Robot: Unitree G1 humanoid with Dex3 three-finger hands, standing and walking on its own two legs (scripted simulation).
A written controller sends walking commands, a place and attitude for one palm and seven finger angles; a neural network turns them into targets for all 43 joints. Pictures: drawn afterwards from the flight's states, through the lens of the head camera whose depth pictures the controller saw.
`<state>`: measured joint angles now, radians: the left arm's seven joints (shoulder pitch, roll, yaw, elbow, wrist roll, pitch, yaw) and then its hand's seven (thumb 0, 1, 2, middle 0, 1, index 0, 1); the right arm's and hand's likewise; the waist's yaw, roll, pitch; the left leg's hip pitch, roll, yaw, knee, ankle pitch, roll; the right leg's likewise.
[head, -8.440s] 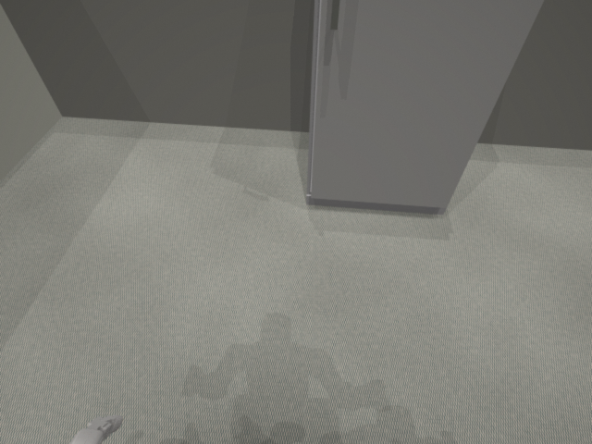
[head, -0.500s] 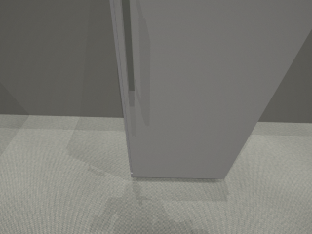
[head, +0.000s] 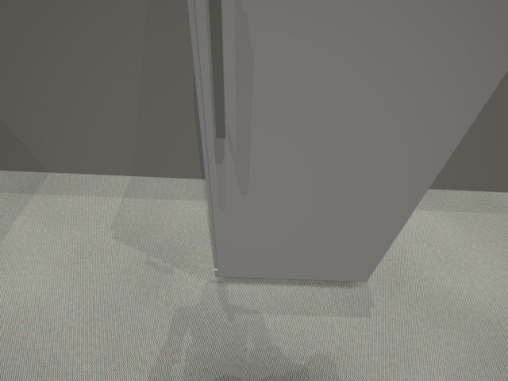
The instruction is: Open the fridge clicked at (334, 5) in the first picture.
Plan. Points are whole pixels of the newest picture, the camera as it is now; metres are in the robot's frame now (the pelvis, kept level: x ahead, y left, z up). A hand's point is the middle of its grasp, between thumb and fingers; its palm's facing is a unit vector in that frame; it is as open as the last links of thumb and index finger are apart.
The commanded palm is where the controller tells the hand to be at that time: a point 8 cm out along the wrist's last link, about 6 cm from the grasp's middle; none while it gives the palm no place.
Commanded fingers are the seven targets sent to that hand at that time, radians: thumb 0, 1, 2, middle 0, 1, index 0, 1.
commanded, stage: look again from close up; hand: left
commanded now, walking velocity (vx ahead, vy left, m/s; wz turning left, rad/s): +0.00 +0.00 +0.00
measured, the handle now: (218, 36) +0.60 +0.11 +0.27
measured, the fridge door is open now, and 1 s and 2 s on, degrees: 0 0 0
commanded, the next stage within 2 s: shuffle to correct the standing spot in 1.76 s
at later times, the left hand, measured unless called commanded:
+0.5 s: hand out of the picture -0.01 +0.16 -0.18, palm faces +0.03 -0.98 -0.17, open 7.4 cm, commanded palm none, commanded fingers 0.00 0.90 0.90 -0.20 -0.30 -0.20 -0.30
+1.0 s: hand out of the picture -0.02 +0.16 -0.18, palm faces +0.04 -0.98 -0.18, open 7.4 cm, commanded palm none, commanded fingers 0.00 0.90 0.90 -0.20 -0.30 -0.20 -0.30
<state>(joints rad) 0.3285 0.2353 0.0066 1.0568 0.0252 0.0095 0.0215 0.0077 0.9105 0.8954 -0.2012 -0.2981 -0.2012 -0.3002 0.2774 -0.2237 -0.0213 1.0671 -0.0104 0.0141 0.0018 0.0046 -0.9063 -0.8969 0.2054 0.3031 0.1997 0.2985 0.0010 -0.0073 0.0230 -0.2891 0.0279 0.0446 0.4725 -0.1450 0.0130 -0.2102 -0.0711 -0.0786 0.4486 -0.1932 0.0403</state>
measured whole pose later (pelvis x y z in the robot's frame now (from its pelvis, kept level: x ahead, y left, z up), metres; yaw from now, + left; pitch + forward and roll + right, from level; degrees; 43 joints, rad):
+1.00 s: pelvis +0.01 +0.00 +0.00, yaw -1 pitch -1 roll -1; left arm 0.38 0.13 0.02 1.08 0.03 0.00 0.04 0.01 0.91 0.90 -0.20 -0.30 -0.20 -0.30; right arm 0.32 -0.13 -0.03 1.09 -0.01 0.02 -0.01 0.00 -0.91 -0.90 0.20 0.30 0.20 0.30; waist 0.00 0.00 0.02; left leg -0.30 0.04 0.06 0.48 -0.16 0.01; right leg -0.23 -0.06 -0.06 0.46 -0.21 0.04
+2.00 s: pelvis +0.04 -0.01 +0.00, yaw -1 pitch -1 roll +0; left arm 0.34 0.15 0.02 1.10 0.03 0.00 0.03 0.01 0.91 0.90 -0.20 -0.30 -0.20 -0.30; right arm 0.30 -0.14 -0.03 1.11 -0.01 0.01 -0.02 0.00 -0.91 -0.90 0.20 0.30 0.20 0.30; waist 0.00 -0.01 0.01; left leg -0.25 0.03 0.07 0.46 -0.20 0.00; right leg -0.19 -0.07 -0.05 0.46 -0.26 0.04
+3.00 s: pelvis +0.19 -0.08 -0.01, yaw +3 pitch +0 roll +0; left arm 0.11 0.15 0.05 0.95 0.04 0.01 0.04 0.00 0.91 0.90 -0.20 -0.30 -0.20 -0.30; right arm 0.13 -0.21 -0.07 1.00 -0.02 0.05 -0.02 0.00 -0.91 -0.90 0.20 0.30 0.19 0.30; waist 0.01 -0.01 0.12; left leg -0.42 0.02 0.04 0.96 -0.47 -0.04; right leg -0.37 -0.09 -0.14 0.55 -0.17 -0.01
